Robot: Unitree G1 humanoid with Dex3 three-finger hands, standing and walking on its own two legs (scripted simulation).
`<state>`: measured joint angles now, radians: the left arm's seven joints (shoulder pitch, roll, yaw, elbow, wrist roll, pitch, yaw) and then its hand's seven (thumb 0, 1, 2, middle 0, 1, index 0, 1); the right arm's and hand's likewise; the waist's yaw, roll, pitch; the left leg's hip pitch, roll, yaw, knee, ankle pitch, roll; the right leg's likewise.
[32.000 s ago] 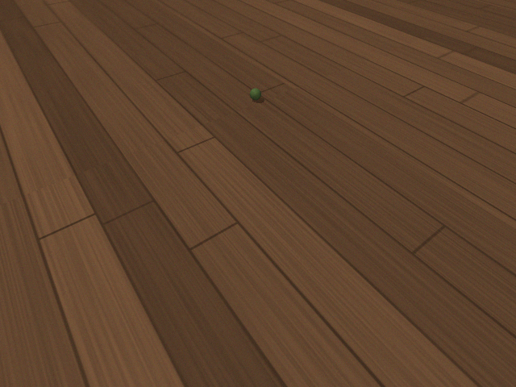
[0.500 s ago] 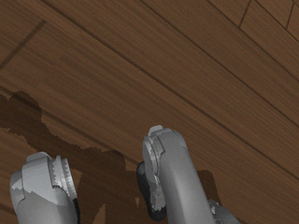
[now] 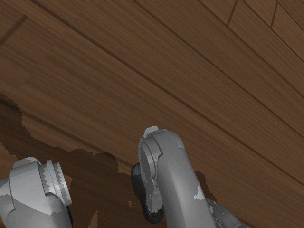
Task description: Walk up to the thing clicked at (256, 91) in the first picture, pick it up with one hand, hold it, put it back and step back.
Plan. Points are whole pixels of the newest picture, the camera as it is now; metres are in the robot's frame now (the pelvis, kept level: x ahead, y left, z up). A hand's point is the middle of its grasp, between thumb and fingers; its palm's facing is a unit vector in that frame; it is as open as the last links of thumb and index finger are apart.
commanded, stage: rest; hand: left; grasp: from above
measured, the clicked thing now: out of the picture +0.43 +0.34 -0.25
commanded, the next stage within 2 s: open in 0.38 s
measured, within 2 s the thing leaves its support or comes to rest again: rests again in 0.68 s
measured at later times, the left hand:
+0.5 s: hand out of the picture +0.42 +0.33 -0.24, palm faces -0.44 -0.17 -0.88, open 10.0 cm
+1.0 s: hand out of the picture +0.43 +0.33 -0.24, palm faces -0.43 -0.17 -0.89, open 13.0 cm
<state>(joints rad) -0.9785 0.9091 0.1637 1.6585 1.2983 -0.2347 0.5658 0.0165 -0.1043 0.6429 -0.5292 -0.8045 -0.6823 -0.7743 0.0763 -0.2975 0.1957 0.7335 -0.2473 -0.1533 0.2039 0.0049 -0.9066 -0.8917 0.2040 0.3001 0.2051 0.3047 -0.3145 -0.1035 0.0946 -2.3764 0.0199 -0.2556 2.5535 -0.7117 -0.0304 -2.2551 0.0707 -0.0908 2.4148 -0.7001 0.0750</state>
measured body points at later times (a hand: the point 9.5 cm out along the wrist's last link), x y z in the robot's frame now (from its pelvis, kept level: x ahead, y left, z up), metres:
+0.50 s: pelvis +0.00 +0.01 +0.00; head +0.25 +0.13 +0.34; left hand +0.44 +0.34 -0.19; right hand +0.07 -0.25 -0.07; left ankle +0.06 +0.13 -0.26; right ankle +0.11 -0.13 -0.26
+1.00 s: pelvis -0.01 +0.01 +0.00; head +0.25 +0.14 +0.34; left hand +0.45 +0.34 -0.19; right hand +0.07 -0.25 -0.06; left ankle +0.06 +0.13 -0.26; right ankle +0.11 -0.13 -0.26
